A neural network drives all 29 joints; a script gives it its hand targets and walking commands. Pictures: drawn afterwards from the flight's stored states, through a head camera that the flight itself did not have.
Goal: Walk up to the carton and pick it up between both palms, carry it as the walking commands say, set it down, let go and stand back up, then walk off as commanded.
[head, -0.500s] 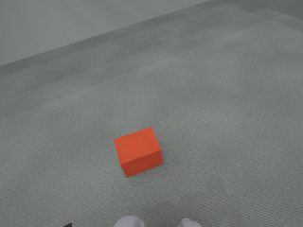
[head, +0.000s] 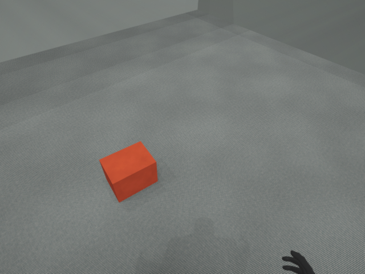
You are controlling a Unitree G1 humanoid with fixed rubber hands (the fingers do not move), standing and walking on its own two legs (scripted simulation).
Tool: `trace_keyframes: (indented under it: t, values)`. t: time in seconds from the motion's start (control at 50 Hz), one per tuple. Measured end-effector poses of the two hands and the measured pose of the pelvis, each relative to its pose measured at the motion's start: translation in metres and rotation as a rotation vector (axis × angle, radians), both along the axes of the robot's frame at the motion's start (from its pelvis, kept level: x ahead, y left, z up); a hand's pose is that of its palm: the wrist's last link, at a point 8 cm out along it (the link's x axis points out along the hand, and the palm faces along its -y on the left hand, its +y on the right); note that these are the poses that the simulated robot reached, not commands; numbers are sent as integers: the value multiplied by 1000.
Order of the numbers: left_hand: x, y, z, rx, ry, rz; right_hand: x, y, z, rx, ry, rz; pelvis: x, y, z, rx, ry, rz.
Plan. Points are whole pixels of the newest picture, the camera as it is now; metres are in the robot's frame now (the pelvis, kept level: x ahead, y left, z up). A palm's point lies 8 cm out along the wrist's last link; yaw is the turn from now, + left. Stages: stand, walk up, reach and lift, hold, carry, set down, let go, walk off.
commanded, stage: walk off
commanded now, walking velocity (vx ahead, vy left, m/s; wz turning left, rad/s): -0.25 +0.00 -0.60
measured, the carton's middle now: (130, 171) +0.80 +0.36 -0.66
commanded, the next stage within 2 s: none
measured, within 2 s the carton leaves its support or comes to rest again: neither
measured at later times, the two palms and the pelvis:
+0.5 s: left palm out of the picture -0.07 +0.22 -0.09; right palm out of the picture -0.13 -0.28 -0.14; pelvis -0.20 -0.02 +0.00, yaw -14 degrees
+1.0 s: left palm out of the picture -0.17 +0.28 -0.11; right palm out of the picture -0.37 -0.23 -0.10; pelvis -0.37 +0.07 +0.00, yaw -33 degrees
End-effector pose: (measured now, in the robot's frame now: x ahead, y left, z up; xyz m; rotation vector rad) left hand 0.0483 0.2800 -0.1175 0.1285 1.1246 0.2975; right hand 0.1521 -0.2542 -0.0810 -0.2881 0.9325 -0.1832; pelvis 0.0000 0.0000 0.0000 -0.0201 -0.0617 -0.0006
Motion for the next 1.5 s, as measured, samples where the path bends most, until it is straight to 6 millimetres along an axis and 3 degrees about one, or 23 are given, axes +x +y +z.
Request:
trace_keyframes:
  t: [0.14, 0.22, 0.28, 0.34, 0.42, 0.58, 0.64, 0.7, 0.76, 0.88, 0.94, 1.1, 1.16, 1.22, 1.34, 1.5]
  values:
    - [-36, -19, 8, 62, -12, -114, -94, -22, -40, 90, -6, -111, -67, -18, -17, 44, -7, -112]
    - [-72, -38, 11, 81, -6, -137, -155, -32, -61, 141, 57, -156, -107, -28, -21, 87, -34, -144]
    - [-90, -48, 19, 91, 25, -169, -194, -38, -59, 162, 79, -195, -129, -31, -12, 121, -41, -190]
    - [-93, -55, 26, 98, 10, -204, -226, -42, -59, 168, 98, -226, -149, -33, -8, 140, -24, -212]
    - [-98, -60, 31, 98, -27, -237, -258, -39, -61, 177, 116, -242, -174, -30, -5, 144, -1, -226]
    - [-135, -52, 24, 52, -24, -283, -320, -20, -53, 167, 115, -299, -222, -5, -2, 128, 5, -277]
    - [-146, -46, 14, 19, -14, -330, -356, -13, -44, 136, 121, -357, -242, 10, -2, 119, 13, -322]
    - [-154, -39, -1, -23, -20, -383, -407, -3, -33, 79, 157, -416, -265, 26, -4, 89, 8, -356]
    - [-164, -33, 4, -46, -17, -420, -450, 10, -18, 45, 184, -468, -284, 39, 6, 31, -5, -397]
    - [-193, -5, 7, -14, 0, -484, -472, 19, -1, 13, 81, -506, -320, 59, 9, 9, 21, -488]
    - [-207, -2, 7, 0, 13, -532, -492, 22, -3, 16, 29, -536, -342, 66, 5, 21, 25, -533]
    - [-246, -12, 7, 61, -16, -661, -595, 41, -47, 99, 22, -657, -411, 75, -16, 68, -5, -646]
    - [-268, -15, 14, 64, 1, -679, -630, 56, -51, 150, 62, -695, -429, 81, -10, 88, -33, -679]
    - [-275, -18, 20, 75, 6, -715, -656, 67, -52, 168, 69, -731, -442, 88, -6, 107, -46, -711]
    - [-276, -18, 22, 73, -25, -761, -684, 90, -56, 178, 85, -754, -461, 106, -6, 123, -16, -735]
    - [-287, 13, 4, 36, 2, -807, -710, 129, -44, 136, 77, -820, -474, 152, -9, 104, -5, -786]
